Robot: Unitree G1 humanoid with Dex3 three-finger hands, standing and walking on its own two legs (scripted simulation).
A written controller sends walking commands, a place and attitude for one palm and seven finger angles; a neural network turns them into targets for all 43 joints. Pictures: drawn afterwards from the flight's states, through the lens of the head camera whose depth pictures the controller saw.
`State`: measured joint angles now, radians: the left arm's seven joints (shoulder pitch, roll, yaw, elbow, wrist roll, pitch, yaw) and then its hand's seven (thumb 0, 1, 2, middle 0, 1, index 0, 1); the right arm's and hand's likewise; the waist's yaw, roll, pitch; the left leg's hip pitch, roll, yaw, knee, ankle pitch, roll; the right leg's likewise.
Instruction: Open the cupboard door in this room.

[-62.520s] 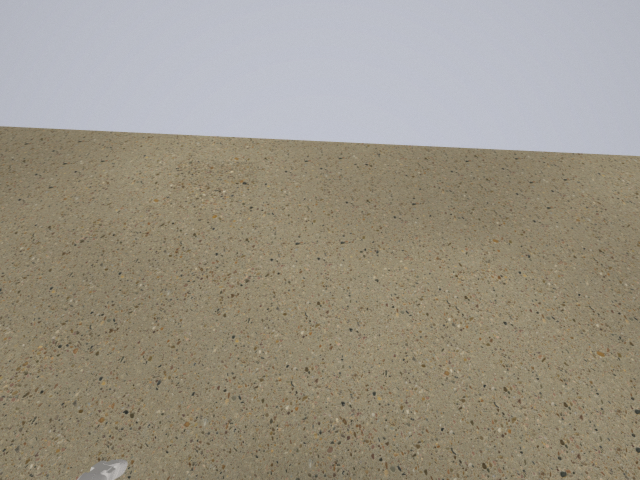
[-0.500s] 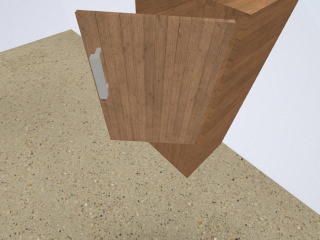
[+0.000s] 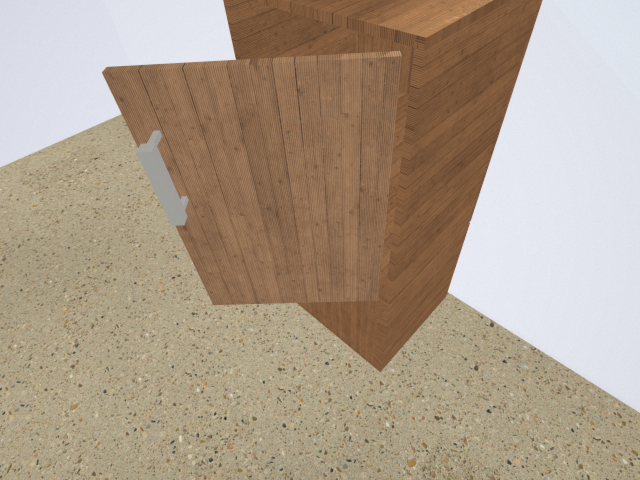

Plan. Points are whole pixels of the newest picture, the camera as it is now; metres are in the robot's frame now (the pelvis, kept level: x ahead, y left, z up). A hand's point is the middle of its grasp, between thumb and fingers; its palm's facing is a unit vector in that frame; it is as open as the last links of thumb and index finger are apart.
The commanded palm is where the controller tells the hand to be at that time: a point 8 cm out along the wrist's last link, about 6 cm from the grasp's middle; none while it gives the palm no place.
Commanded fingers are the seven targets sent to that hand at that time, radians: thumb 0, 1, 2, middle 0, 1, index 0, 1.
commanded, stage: come to a stop and stand still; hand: left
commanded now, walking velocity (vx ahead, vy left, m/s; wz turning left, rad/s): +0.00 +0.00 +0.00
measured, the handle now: (167, 179) +0.55 +0.27 +0.08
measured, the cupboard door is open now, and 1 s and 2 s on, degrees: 44 44 44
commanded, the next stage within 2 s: look again from close up in 0.50 s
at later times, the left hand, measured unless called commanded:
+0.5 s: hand out of the picture +0.02 +0.14 -0.17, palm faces +0.02 -0.98 -0.21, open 7.4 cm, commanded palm none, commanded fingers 0.00 0.90 0.90 -0.20 -0.30 -0.20 -0.30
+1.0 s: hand out of the picture +0.03 +0.16 -0.17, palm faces +0.01 -0.98 -0.22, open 7.4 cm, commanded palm none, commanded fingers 0.00 0.90 0.90 -0.20 -0.30 -0.20 -0.30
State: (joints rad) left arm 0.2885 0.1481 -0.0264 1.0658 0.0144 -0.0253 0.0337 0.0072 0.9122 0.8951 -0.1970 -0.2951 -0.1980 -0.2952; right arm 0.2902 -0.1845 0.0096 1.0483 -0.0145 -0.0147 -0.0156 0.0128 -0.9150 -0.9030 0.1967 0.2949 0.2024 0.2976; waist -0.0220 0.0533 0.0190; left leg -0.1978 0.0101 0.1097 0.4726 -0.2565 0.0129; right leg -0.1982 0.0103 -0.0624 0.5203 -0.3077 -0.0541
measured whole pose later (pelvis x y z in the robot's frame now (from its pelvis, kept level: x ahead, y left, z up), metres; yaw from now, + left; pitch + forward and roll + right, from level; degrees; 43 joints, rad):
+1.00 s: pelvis +0.02 -0.02 +0.00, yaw +0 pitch -1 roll +1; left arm 0.27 0.17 -0.01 1.11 0.01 -0.03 0.03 0.01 0.90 0.90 -0.20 -0.30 -0.20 -0.30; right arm 0.26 -0.15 0.02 1.14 -0.01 -0.02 -0.04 0.01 -0.90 -0.90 0.20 0.29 0.20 0.30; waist 0.00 -0.01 0.03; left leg -0.13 0.05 0.10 0.40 -0.25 -0.03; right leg -0.12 0.05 -0.06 0.42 -0.29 -0.09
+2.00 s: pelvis -0.01 +0.08 +0.01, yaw -1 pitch +1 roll +0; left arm 0.25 0.19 0.04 1.03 0.04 0.05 0.01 0.01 0.91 0.90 -0.19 -0.29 -0.19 -0.29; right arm 0.27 -0.14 -0.02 1.05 -0.03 -0.02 -0.03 0.01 -0.92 -0.90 0.20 0.30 0.21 0.30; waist -0.03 -0.04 0.03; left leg -0.26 0.00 0.12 0.41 -0.16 0.06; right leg -0.33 -0.02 -0.03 0.82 -0.46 -0.01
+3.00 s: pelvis +0.02 +0.02 +0.00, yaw -1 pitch -1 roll +1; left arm 0.31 0.16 -0.01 1.11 0.02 -0.02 0.04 0.01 0.90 0.89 -0.20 -0.30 -0.20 -0.30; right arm 0.20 -0.16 0.01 1.12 -0.01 -0.02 -0.03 0.01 -0.91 -0.90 0.20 0.29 0.20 0.30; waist 0.01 -0.02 0.02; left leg -0.18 0.05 0.09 0.47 -0.26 -0.02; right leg -0.10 0.03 -0.05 0.45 -0.34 -0.05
